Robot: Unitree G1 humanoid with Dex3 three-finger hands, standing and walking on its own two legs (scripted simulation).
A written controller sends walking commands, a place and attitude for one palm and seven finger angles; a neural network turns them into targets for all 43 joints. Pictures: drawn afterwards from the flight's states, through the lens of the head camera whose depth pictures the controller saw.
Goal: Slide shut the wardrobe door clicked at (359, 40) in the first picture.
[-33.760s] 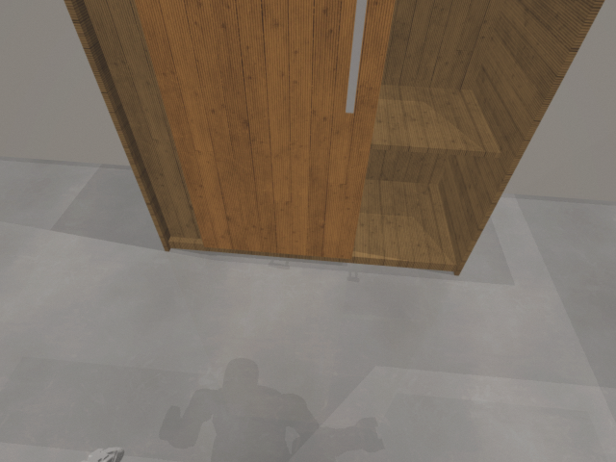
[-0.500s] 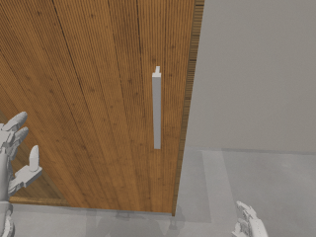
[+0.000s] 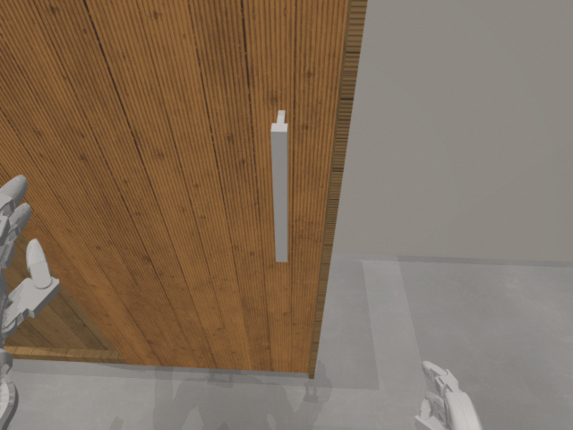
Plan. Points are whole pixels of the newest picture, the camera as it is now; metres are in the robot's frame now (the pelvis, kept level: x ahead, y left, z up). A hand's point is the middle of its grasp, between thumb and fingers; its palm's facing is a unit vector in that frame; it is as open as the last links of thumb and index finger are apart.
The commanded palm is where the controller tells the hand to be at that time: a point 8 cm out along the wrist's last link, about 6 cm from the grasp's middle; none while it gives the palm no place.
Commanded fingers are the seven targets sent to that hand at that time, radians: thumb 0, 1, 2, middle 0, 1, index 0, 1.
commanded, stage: step back with the hand held close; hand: left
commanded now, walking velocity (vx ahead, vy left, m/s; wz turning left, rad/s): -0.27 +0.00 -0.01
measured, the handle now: (281, 194) +0.45 +0.07 +0.10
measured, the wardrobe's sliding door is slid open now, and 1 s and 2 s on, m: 0.00 0.00 0.00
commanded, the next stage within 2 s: stop stepping back and stand still in 1.26 s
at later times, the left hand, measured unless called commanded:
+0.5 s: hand (28, 328) +0.15 +0.28 +0.16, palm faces +0.43 -0.76 -0.49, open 7.4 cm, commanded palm +0.10 +0.32 +0.17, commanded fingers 0.00 0.90 0.90 -0.20 -0.30 -0.20 -0.30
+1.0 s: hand (23, 374) +0.12 +0.27 +0.15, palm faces +0.33 -0.80 -0.50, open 7.4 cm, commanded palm +0.04 +0.31 +0.17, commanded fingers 0.00 0.90 0.90 -0.20 -0.30 -0.20 -0.30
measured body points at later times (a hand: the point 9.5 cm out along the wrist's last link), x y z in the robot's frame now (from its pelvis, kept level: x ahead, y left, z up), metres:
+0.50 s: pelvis -0.05 +0.02 -0.01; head -0.03 +0.02 +0.44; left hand +0.13 +0.32 +0.19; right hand +0.13 -0.22 -0.08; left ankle -0.01 +0.10 -0.74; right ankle +0.03 -0.12 -0.74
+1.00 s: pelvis -0.12 +0.02 -0.01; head -0.05 +0.04 +0.43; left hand +0.09 +0.31 +0.18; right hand +0.09 -0.20 -0.09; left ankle -0.01 +0.10 -0.74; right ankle -0.16 -0.10 -0.74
